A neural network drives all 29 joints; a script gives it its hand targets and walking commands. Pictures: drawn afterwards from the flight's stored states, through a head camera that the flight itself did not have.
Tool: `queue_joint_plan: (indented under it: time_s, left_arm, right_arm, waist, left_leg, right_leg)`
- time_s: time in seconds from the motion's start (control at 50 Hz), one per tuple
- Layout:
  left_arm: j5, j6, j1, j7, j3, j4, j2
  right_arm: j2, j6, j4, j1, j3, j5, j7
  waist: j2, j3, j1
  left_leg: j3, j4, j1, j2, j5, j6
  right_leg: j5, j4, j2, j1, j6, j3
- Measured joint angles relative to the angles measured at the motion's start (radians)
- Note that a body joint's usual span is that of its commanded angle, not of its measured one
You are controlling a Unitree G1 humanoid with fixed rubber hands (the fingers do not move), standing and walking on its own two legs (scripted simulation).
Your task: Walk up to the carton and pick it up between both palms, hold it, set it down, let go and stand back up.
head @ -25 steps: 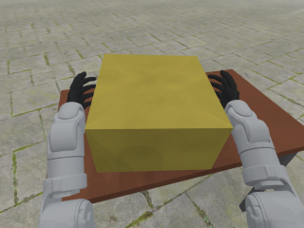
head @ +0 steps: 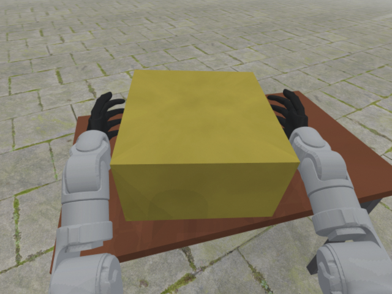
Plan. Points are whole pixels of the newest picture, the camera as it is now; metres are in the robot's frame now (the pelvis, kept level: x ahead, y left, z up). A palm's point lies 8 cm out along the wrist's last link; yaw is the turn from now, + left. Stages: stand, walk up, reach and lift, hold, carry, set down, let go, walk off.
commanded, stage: hold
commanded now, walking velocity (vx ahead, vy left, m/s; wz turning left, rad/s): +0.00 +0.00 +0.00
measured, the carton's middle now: (197, 136) +0.40 +0.00 +0.16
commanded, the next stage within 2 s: none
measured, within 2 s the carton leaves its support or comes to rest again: neither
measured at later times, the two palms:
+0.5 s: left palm (98, 133) +0.36 +0.18 +0.20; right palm (294, 133) +0.36 -0.19 +0.20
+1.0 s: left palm (100, 134) +0.36 +0.18 +0.20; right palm (295, 131) +0.36 -0.19 +0.20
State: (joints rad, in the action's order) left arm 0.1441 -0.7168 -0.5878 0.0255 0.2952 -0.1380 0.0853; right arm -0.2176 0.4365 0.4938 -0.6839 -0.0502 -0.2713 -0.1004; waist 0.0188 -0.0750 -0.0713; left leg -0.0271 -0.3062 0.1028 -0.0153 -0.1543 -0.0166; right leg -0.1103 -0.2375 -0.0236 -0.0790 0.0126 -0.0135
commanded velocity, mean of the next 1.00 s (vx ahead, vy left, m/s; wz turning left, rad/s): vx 0.00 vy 0.00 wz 0.00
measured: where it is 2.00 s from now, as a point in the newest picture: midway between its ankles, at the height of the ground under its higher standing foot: outside the picture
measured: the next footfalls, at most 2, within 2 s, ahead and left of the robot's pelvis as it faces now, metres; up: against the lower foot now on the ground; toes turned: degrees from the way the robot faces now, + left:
none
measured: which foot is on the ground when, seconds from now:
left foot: down 0.00-1.00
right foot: down 0.00-1.00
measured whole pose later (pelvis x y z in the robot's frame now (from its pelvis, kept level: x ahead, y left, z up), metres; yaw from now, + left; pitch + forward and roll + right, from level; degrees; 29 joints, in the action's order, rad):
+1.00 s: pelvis +0.00 +0.00 +0.00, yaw +0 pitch -3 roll -1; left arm 0.14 -0.72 -0.58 0.03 0.29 -0.13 0.08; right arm -0.22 0.44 0.48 -0.67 -0.05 -0.27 -0.10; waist 0.02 -0.07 -0.07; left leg -0.03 -0.31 0.10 -0.02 -0.15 -0.02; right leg -0.11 -0.24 -0.02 -0.07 0.01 -0.01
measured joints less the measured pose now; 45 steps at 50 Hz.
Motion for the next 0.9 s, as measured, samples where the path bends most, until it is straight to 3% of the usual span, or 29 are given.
queue_joint_plan:
  time_s: [0.32,0.9]
  left_arm:
    - [-0.005,-0.004,0.019,0.002,-0.004,0.028,-0.002]
    - [-0.001,0.002,-0.004,0.000,-0.001,-0.005,0.002]
  right_arm:
    - [0.007,0.008,-0.039,0.026,-0.005,-0.005,-0.009]
    - [0.003,-0.002,0.002,0.000,-0.005,0.002,0.000]
  waist:
    - [-0.006,0.009,-0.005]
    - [-0.002,0.002,-0.001]
  left_leg:
    - [0.000,-0.003,-0.003,-0.004,-0.001,-0.004]
    - [-0.003,0.001,-0.001,-0.001,0.001,0.000]
  right_leg:
    - [0.000,-0.001,0.003,0.004,-0.004,0.002]
    - [0.000,0.000,-0.001,0.001,0.000,0.001]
